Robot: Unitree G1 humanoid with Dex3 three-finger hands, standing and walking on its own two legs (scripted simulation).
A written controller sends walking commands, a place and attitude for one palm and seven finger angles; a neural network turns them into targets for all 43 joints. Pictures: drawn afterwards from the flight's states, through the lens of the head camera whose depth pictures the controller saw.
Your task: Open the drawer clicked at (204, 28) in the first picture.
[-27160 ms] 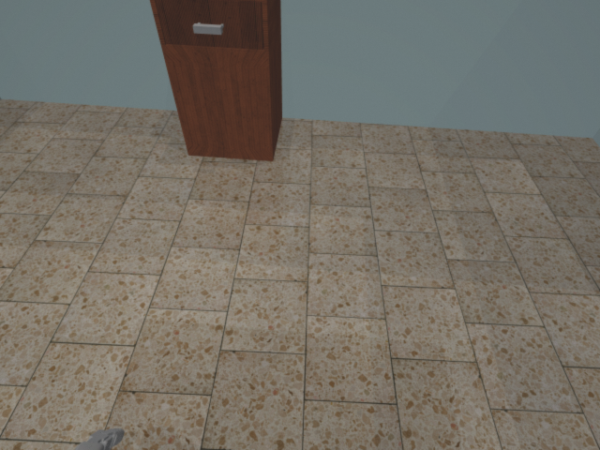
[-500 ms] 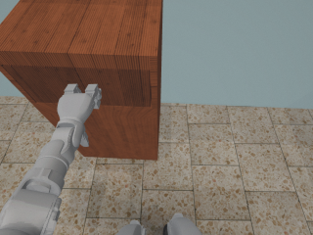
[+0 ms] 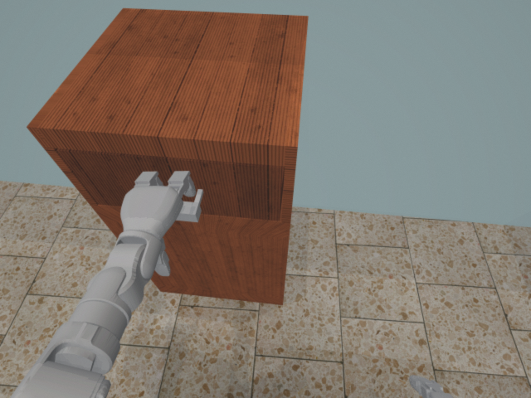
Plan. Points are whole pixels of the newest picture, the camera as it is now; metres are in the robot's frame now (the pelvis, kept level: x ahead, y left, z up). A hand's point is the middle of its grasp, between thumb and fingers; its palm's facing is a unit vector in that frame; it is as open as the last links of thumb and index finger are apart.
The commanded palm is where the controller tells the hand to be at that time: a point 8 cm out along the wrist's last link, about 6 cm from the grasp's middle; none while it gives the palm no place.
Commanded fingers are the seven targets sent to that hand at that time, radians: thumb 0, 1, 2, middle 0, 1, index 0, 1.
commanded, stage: re-aim the fingers above the handle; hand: left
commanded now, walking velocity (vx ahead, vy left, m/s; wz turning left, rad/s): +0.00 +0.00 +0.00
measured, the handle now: (173, 200) +0.47 +0.21 -0.05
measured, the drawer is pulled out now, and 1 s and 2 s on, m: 0.00 0.00 0.00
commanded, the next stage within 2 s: none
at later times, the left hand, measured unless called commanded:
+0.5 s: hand (171, 226) +0.38 +0.18 +0.01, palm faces -0.04 -0.08 -1.00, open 13.8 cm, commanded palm +0.35 +0.20 +0.06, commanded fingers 0.00 -0.50 0.30 -0.30 -1.20 -0.30 -1.20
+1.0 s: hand (179, 220) +0.39 +0.17 +0.01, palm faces +0.00 -0.08 -1.00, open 13.8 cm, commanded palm +0.36 +0.20 +0.06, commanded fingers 0.00 -0.50 0.30 -0.30 -1.20 -0.30 -1.20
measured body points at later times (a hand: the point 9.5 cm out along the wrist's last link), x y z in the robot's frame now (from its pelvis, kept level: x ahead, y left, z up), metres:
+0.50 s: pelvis -0.01 +0.00 +0.00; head +0.05 -0.01 +0.44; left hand +0.38 +0.19 +0.06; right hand +0.10 -0.25 -0.14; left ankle -0.05 +0.06 -0.71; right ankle +0.00 -0.09 -0.71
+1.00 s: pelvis -0.02 -0.02 -0.01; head +0.05 -0.02 +0.44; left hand +0.39 +0.17 +0.06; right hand +0.07 -0.28 -0.13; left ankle -0.05 +0.06 -0.71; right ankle +0.00 -0.09 -0.71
